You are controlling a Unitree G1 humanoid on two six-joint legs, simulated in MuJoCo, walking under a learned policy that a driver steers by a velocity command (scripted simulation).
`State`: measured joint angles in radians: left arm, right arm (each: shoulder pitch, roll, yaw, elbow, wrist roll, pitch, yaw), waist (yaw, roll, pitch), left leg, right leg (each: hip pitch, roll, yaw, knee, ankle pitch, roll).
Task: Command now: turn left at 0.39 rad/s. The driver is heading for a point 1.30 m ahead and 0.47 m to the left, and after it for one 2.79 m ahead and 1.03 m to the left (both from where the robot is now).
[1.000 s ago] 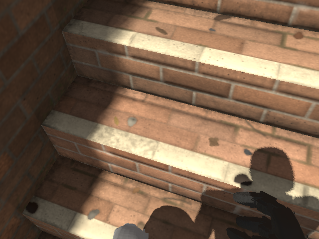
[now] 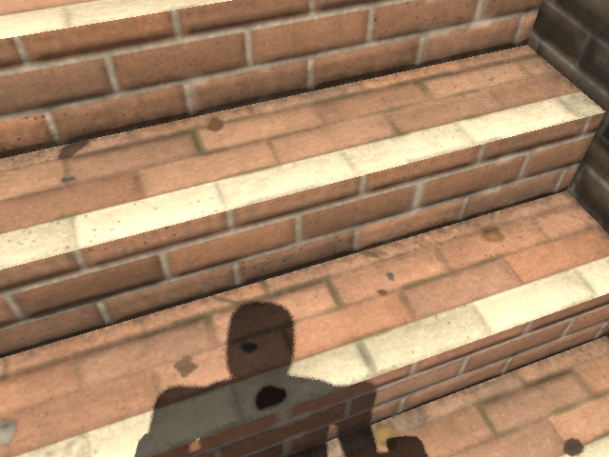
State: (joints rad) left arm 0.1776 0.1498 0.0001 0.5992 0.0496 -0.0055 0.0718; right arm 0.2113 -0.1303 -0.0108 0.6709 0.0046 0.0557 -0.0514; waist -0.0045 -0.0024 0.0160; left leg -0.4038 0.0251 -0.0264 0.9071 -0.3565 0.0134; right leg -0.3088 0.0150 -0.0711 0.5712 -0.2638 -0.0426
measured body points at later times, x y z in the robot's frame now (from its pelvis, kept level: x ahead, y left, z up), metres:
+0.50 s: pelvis +0.01 -0.01 -0.01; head +0.05 -0.01 +0.44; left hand +0.07 +0.28 -0.08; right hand +0.27 -0.18 -0.11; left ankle -0.08 +0.10 -0.62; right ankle +0.07 -0.07 -0.73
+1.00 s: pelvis +0.02 +0.03 -0.02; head +0.01 +0.04 +0.43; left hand -0.05 +0.31 -0.13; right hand +0.30 -0.06 -0.10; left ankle -0.03 +0.09 -0.73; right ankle +0.05 -0.10 -0.54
